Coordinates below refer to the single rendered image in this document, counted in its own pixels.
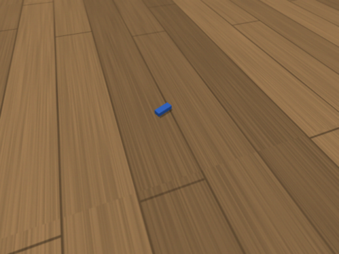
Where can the small box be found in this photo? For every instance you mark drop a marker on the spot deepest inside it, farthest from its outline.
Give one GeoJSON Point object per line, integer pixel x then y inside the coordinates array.
{"type": "Point", "coordinates": [163, 109]}

